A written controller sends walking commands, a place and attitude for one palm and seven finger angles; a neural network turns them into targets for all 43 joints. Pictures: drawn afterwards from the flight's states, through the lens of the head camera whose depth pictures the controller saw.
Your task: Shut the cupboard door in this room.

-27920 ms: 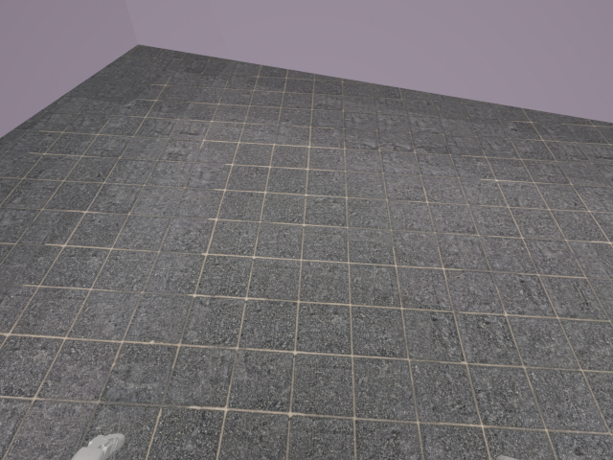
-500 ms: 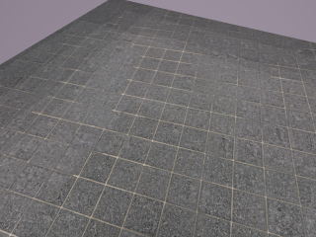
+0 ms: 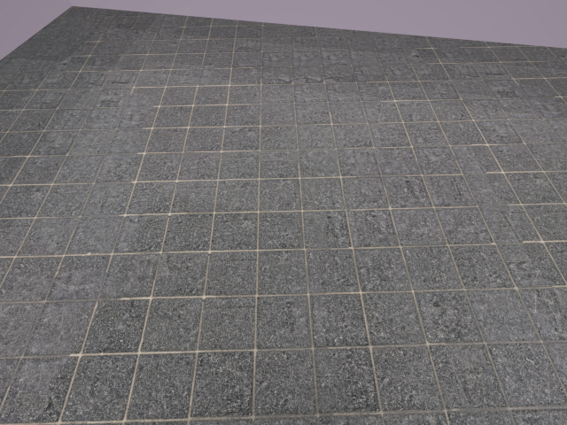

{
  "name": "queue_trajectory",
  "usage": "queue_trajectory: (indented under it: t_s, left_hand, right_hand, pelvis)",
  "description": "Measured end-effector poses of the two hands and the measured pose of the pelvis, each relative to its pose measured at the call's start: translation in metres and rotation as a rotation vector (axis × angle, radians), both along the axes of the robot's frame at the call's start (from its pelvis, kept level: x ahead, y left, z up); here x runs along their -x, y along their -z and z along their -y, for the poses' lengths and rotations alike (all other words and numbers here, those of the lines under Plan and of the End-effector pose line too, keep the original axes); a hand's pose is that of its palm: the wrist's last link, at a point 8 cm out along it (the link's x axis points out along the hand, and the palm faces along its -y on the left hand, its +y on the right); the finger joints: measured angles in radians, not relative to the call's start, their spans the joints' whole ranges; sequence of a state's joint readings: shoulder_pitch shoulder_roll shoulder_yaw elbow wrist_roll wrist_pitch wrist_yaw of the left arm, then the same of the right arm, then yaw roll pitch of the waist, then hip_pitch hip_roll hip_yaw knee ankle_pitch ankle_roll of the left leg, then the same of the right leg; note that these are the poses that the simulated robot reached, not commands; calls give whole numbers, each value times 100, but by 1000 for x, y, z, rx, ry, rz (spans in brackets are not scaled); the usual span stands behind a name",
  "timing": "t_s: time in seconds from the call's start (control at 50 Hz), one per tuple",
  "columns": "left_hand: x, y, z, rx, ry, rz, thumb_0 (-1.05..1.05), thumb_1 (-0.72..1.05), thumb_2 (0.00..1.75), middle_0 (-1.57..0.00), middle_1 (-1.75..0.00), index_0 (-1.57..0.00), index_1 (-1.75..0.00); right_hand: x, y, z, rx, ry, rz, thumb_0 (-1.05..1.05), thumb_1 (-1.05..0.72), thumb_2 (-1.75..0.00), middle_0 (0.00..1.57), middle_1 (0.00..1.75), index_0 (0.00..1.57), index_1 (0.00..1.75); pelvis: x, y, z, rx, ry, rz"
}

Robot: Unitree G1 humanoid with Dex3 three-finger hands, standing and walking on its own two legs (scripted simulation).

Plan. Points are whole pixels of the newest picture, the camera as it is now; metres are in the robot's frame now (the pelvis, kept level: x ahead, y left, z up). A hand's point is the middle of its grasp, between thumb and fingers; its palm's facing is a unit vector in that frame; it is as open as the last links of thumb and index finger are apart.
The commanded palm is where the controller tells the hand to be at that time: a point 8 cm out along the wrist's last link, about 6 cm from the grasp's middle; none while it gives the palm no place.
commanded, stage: turn or walk to find it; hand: left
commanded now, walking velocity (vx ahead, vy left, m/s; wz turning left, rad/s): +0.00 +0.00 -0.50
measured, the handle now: out of the picture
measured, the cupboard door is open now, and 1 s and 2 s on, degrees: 100 100 100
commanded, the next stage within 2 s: none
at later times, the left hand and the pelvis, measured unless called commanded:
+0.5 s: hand out of the picture +0.13 +0.20 -0.18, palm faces -0.17 -0.97 -0.18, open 7.3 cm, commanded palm none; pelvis +0.01 +0.01 +0.00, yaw -13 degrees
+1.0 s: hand (245, 379) +0.21 +0.09 -0.15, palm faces -0.49 -0.84 -0.24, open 7.3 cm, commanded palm none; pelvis +0.00 -0.02 -0.01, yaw -28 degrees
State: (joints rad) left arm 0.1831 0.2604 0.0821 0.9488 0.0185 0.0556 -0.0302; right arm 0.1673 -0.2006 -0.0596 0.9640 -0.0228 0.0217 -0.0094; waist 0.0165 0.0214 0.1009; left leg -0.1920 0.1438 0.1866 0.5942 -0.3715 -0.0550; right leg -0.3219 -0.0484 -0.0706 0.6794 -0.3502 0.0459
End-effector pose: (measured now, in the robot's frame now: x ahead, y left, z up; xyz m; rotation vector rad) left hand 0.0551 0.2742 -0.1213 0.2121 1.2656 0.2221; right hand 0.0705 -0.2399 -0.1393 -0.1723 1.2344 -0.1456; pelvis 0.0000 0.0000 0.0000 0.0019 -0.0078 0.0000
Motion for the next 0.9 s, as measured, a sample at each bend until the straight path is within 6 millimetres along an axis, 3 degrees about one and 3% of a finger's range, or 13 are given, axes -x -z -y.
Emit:
queue_trajectory:
  t_s: [0.08,0.26,0.38,0.5,0.62,0.72,0.8,0.9]
  left_hand:
    - [-28,-2,24,-21,67,55,0,91,90,-19,-30,-20,-30]
    - [-47,-4,58,38,157,35,0,91,90,-20,-30,-20,-30]
    - [-58,8,52,79,196,27,0,91,90,-20,-30,-21,-30]
    - [-75,25,28,101,226,13,0,91,90,-20,-30,-20,-30]
    - [-97,11,16,95,293,6,0,91,90,-20,-30,-20,-30]
    - [-113,6,21,80,350,-1,0,91,90,-19,-30,-20,-30]
    - [-129,6,43,77,415,-5,0,91,90,-19,-30,-20,-30]
    - [-153,4,92,77,524,35,0,91,90,-19,-30,-20,-30]
  right_hand:
    - [21,14,29,9,58,-61,0,-91,-90,20,30,20,30]
    - [29,-14,52,52,120,-42,1,-91,-90,20,30,20,30]
    - [22,-27,43,88,155,12,1,-91,-90,20,30,20,30]
    - [25,-37,13,115,192,68,0,-91,-90,20,30,20,30]
    - [52,-45,-11,98,257,29,0,-91,-90,20,30,20,30]
    - [80,-40,-22,65,342,-10,0,-91,-90,20,30,20,30]
    - [111,-31,-23,39,424,-52,0,-91,-90,20,30,20,30]
    - [155,-12,-14,-2,527,-109,0,-91,-90,20,30,20,30]
  pelvis:
    - [2,6,14,7,26,-1]
    - [0,-10,22,-14,111,-19]
    - [-5,-9,9,6,166,-27]
    - [-10,-4,-13,17,230,-21]
    - [-15,-17,-24,52,293,-24]
    - [-17,-18,-23,47,349,-25]
    - [-15,-15,-16,36,394,-20]
    - [-10,-6,2,11,456,-11]
